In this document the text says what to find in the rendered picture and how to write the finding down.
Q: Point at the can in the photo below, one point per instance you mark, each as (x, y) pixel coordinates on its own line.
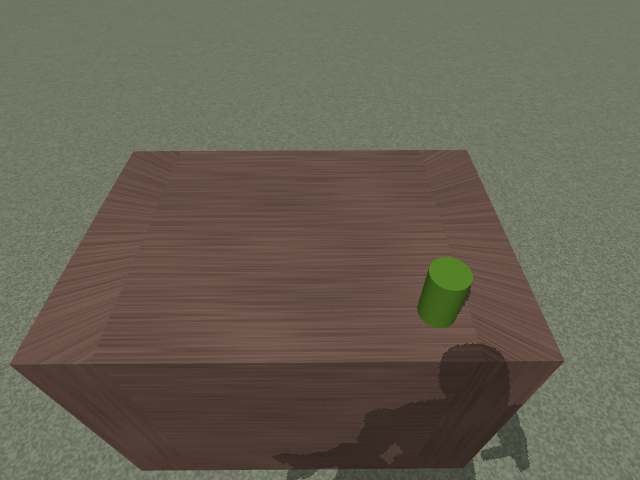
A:
(446, 285)

